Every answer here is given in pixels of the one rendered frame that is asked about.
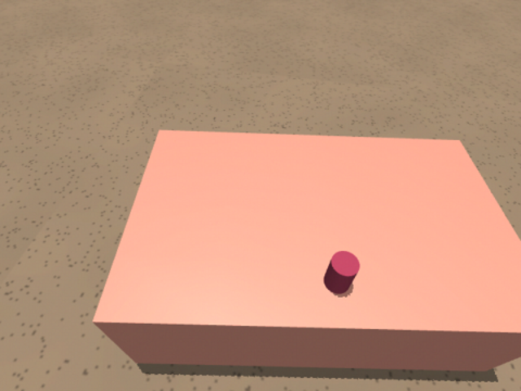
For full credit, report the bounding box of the can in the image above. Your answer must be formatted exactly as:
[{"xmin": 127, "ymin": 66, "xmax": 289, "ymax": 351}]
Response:
[{"xmin": 324, "ymin": 251, "xmax": 360, "ymax": 294}]

